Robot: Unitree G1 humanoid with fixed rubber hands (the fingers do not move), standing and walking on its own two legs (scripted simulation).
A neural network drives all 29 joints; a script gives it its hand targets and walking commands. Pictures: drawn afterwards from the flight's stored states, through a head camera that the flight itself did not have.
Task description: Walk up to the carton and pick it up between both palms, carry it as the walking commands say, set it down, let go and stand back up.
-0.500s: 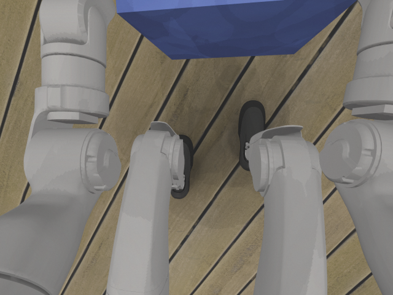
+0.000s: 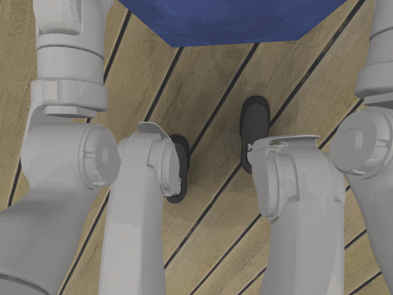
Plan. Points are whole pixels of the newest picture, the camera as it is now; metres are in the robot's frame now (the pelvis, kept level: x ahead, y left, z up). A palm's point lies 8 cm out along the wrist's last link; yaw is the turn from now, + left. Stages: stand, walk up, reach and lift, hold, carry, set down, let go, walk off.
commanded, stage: set down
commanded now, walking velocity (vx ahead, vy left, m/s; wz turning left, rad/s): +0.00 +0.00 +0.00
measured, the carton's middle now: out of the picture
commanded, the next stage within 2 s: none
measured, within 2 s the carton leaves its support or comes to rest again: neither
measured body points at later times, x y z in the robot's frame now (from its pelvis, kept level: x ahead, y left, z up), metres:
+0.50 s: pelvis +0.01 +0.00 -0.03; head +0.39 -0.02 +0.18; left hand +0.59 +0.14 -0.20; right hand +0.60 -0.21 -0.20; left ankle +0.08 +0.11 -0.39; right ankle +0.19 -0.10 -0.39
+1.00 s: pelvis +0.01 +0.00 -0.04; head +0.39 -0.01 +0.17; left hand +0.59 +0.14 -0.20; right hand +0.60 -0.21 -0.20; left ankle +0.08 +0.11 -0.39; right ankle +0.19 -0.10 -0.39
